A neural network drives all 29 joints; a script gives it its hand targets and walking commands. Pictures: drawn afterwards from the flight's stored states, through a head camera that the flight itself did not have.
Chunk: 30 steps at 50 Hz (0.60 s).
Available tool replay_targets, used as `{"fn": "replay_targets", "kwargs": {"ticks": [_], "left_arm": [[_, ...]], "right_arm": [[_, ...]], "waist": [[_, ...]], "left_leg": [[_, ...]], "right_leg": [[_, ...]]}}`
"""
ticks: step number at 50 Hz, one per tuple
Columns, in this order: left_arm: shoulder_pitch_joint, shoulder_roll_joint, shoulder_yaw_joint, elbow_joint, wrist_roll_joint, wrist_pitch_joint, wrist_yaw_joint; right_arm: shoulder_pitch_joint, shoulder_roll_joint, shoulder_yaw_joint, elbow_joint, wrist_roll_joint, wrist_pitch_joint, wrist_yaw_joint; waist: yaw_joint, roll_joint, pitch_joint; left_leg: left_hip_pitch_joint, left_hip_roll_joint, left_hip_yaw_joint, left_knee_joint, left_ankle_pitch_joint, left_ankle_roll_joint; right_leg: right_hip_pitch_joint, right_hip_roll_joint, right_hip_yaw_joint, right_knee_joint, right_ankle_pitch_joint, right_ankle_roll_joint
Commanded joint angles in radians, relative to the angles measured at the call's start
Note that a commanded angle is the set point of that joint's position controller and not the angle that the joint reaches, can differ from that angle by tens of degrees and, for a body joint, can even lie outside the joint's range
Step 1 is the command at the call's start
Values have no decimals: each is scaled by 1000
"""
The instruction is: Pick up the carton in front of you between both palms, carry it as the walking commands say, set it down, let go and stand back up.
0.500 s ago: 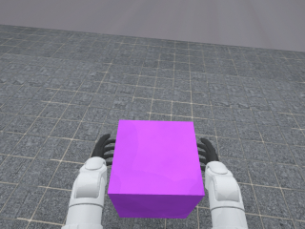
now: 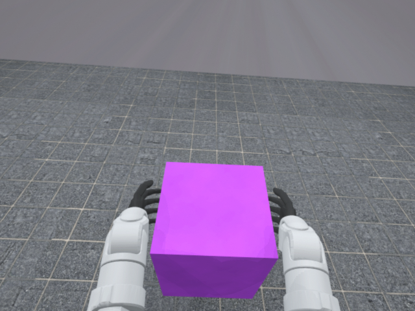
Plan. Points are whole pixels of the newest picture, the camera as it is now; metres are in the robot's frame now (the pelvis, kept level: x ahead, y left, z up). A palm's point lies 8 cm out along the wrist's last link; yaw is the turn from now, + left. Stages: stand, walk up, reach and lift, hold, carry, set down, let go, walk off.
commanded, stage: hold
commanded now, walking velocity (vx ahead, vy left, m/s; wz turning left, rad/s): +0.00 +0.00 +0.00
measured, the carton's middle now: (211, 233) +0.31 +0.00 -0.03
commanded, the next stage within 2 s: set down in 0.34 s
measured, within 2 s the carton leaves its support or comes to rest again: neither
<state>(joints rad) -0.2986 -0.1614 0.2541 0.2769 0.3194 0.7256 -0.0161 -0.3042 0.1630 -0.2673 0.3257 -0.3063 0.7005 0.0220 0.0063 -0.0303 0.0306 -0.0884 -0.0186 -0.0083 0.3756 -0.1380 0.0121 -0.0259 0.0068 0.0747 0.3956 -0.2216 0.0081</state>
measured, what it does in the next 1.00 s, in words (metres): lowers itself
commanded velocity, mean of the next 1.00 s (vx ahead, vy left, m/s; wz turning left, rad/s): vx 0.00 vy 0.00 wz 0.00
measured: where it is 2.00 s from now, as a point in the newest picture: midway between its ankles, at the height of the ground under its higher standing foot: outside the picture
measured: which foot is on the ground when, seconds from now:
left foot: down 0.00-1.00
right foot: down 0.00-1.00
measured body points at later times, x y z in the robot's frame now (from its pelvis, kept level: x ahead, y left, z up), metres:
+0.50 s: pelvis +0.02 -0.01 +0.00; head -0.02 +0.00 +0.45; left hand +0.33 +0.15 +0.04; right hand +0.33 -0.15 +0.04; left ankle +0.05 +0.11 -0.74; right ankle +0.01 -0.13 -0.74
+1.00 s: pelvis -0.02 -0.02 -0.06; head +0.21 +0.01 +0.33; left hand +0.37 +0.17 -0.15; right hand +0.39 -0.13 -0.15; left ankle +0.05 +0.11 -0.74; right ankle +0.01 -0.13 -0.74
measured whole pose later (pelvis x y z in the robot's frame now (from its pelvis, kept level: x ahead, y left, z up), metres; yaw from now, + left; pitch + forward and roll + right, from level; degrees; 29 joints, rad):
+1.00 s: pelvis -0.02 -0.02 -0.06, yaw +0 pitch +24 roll -1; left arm -0.62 -0.15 0.47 0.46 0.31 0.20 -0.02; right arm -0.64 0.14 -0.40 0.54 -0.27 0.17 -0.03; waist 0.07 -0.04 0.10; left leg -1.01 -0.02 -0.08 0.83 -0.24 -0.03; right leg -0.95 0.08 0.07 0.87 -0.34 0.00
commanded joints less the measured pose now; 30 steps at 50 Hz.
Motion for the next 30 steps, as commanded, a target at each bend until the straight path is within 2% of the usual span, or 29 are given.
{"fn": "replay_targets", "kwargs": {"ticks": [1,6,16,20,24,30], "left_arm": [[-450,-939,-511,22,-258,-24,-259],[-451,-936,-504,30,-257,-21,-255],[-415,-919,-509,3,-259,-18,-239],[-419,-906,-507,-11,-259,-24,-233],[-485,-875,-435,53,-219,-51,-236],[-647,-777,-211,228,-79,-148,-226]], "right_arm": [[-493,914,481,-14,247,-37,251],[-495,912,476,-14,244,-33,250],[-456,903,490,-50,248,-22,234],[-458,908,500,-62,251,-23,225],[-519,915,451,10,219,-42,218],[-673,860,253,213,85,-134,189]], "waist": [[-5,45,-166],[-4,50,-173],[-6,45,-218],[-3,34,-231],[10,14,-188],[38,0,-98]], "left_leg": [[197,-41,-68,-66,-86,-19],[207,-33,-73,-70,-48,-22],[243,-44,-69,-48,151,-24],[240,-52,-66,-41,190,-20],[188,-62,-53,-29,112,-11],[48,-68,-33,54,-9,3]], "right_leg": [[-197,69,8,-114,-71,-49],[-189,74,7,-110,-44,-45],[-151,81,8,-108,80,-30],[-130,80,11,-105,130,-22],[-152,75,11,-93,91,-17],[-268,78,8,-32,-22,-18]]}}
